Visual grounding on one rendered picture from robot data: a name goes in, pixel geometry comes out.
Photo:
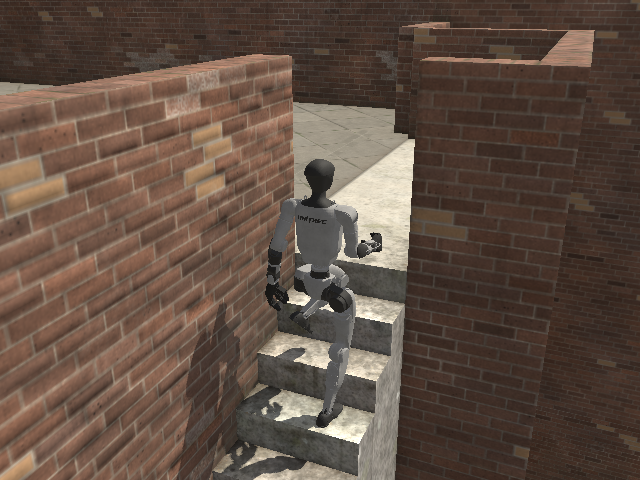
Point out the right robot forearm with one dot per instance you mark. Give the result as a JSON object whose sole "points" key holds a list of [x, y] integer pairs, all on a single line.
{"points": [[363, 247]]}

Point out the left robot hand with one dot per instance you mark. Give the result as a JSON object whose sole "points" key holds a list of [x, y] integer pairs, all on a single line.
{"points": [[280, 294]]}

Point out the robot right upper arm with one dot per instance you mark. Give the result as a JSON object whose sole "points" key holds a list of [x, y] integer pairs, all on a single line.
{"points": [[347, 216]]}

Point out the robot left upper arm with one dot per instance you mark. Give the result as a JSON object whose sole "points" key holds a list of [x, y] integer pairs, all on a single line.
{"points": [[279, 243]]}

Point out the robot left foot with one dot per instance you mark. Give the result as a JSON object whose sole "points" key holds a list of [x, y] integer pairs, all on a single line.
{"points": [[298, 318]]}

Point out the robot left thigh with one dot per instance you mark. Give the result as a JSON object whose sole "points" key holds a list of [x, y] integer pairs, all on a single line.
{"points": [[341, 278]]}

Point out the left robot forearm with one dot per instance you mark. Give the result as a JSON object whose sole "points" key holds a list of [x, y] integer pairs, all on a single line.
{"points": [[274, 265]]}

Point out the right robot hand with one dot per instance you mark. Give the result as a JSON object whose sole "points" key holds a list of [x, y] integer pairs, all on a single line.
{"points": [[377, 238]]}

